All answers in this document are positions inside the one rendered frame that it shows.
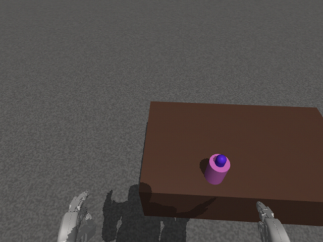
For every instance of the right robot hand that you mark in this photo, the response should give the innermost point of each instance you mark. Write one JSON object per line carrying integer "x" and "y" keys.
{"x": 271, "y": 229}

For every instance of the bottle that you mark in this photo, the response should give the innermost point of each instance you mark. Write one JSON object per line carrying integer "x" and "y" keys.
{"x": 217, "y": 169}

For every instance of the left robot hand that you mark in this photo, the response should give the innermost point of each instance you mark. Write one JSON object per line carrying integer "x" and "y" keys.
{"x": 71, "y": 222}

